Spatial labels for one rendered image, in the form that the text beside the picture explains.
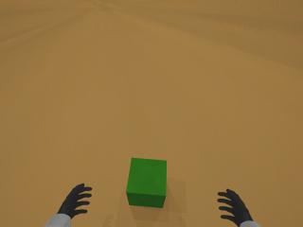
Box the carton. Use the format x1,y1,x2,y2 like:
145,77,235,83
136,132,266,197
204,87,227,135
126,158,167,208

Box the robot left forearm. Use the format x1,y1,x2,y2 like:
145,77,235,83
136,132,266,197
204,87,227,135
43,213,71,227

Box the right robot hand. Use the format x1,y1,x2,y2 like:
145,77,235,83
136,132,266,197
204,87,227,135
217,188,253,227

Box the left robot hand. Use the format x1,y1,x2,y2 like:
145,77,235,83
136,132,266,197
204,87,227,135
57,183,92,219

